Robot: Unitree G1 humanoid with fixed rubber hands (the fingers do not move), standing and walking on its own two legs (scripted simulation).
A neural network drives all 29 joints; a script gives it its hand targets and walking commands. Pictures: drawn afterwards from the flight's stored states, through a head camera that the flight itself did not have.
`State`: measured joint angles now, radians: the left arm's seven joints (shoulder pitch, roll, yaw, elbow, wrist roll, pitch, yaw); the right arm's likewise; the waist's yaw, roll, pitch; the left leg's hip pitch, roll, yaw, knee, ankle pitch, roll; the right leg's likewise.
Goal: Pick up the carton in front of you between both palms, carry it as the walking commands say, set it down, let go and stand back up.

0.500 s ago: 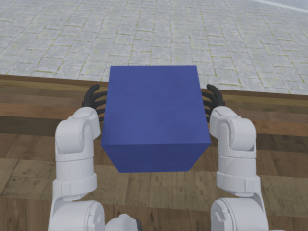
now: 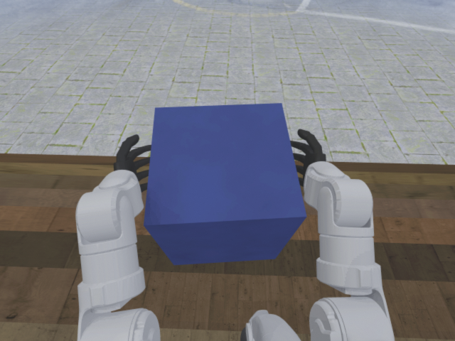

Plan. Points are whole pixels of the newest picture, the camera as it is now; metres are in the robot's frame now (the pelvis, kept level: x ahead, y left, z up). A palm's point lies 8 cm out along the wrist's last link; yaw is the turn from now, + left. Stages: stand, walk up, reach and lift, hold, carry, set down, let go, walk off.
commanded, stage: carry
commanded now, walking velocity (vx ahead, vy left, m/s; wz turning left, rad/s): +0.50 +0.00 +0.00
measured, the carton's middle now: (222, 192) +0.35 -0.02 +0.07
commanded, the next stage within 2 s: none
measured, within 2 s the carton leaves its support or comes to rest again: neither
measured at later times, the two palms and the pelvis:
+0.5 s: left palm (189, 156) +0.62 +0.05 -0.10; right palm (288, 151) +0.61 -0.25 -0.11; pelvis +0.30 -0.10 -0.16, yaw -3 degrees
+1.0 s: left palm (210, 131) +1.00 -0.04 -0.33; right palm (275, 124) +1.00 -0.34 -0.32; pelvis +0.68 -0.17 -0.42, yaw -3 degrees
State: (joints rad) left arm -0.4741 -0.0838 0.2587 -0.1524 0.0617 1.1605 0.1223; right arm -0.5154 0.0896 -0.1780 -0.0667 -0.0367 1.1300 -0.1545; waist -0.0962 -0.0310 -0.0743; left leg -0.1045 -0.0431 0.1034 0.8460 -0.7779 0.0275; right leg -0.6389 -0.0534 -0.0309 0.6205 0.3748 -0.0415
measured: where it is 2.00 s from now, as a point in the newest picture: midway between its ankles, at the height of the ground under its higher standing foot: (228, 206)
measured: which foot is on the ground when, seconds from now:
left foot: down 0.00-0.08, up 0.10-0.60, down 0.62-0.98, up 1.00-1.00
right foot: up 0.00-0.06, down 0.08-0.60, up 0.62-0.96, down 0.98-1.00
